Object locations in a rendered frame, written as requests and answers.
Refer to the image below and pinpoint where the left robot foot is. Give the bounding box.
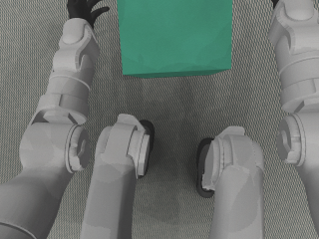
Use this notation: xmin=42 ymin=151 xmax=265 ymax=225
xmin=139 ymin=119 xmax=155 ymax=179

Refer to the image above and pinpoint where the left robot thigh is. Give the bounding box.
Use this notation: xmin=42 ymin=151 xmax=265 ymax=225
xmin=80 ymin=122 xmax=150 ymax=239

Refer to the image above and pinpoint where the left robot upper arm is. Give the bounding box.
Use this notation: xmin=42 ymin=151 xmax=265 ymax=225
xmin=0 ymin=122 xmax=92 ymax=239

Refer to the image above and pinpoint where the right robot forearm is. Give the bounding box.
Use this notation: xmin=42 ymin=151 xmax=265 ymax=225
xmin=268 ymin=0 xmax=319 ymax=114

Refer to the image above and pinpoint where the left robot hand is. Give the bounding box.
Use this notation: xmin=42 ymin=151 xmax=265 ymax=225
xmin=67 ymin=0 xmax=110 ymax=30

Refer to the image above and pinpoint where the left robot forearm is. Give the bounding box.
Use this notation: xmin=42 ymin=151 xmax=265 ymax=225
xmin=19 ymin=18 xmax=101 ymax=165

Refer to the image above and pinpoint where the right robot upper arm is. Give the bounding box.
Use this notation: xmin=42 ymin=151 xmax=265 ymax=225
xmin=276 ymin=112 xmax=319 ymax=238

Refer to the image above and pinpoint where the carton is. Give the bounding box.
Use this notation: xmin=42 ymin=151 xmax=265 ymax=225
xmin=117 ymin=0 xmax=232 ymax=79

